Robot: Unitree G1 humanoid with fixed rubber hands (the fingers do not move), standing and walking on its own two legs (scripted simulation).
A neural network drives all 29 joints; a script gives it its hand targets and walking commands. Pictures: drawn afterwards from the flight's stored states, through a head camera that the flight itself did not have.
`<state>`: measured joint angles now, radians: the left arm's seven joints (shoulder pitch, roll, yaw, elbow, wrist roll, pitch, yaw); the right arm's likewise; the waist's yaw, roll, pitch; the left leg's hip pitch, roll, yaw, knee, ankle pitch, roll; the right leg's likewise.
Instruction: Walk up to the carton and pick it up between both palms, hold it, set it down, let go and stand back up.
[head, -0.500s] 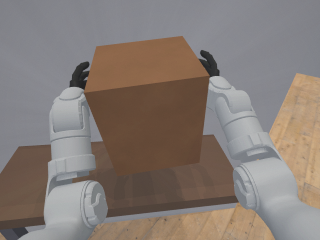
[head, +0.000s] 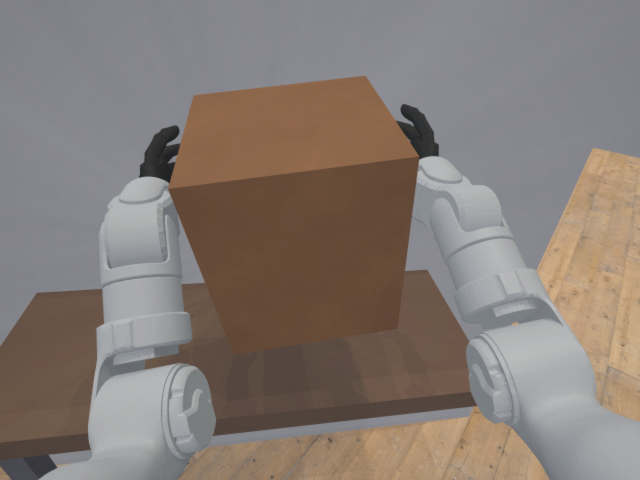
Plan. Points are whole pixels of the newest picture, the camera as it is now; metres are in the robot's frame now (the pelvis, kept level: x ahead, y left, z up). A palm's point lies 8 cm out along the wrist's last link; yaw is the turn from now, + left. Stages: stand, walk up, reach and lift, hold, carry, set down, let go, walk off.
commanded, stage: hold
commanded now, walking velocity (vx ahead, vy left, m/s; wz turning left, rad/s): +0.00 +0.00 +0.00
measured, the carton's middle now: (299, 216) +0.37 +0.00 +0.23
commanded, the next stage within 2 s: none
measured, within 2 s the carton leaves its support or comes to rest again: neither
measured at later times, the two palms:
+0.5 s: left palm (161, 188) +0.37 +0.16 +0.27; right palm (421, 168) +0.37 -0.14 +0.29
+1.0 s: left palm (161, 190) +0.36 +0.16 +0.27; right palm (423, 170) +0.37 -0.15 +0.29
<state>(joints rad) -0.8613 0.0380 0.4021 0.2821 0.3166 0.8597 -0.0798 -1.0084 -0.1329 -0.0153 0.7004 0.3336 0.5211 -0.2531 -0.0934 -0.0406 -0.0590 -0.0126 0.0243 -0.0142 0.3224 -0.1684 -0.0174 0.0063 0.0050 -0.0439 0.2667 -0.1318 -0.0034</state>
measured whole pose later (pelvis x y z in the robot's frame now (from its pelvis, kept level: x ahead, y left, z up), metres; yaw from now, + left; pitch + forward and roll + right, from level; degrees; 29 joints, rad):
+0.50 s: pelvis +0.00 +0.00 +0.00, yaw +0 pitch -8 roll -1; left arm -0.86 0.04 0.40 0.28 0.31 0.85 -0.08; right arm -1.00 -0.13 -0.01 0.70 0.33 0.52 -0.25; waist -0.10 -0.04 -0.06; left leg -0.02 0.02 -0.02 0.32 -0.17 -0.02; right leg 0.01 0.01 -0.04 0.26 -0.14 0.00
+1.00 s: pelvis +0.00 +0.00 +0.00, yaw +0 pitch -7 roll -1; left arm -0.84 0.04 0.37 0.26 0.31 0.88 -0.07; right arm -0.99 -0.13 -0.03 0.67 0.32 0.55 -0.25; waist -0.10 -0.03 -0.09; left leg -0.04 0.02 -0.02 0.32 -0.17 -0.02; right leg -0.02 0.01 -0.03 0.27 -0.14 -0.01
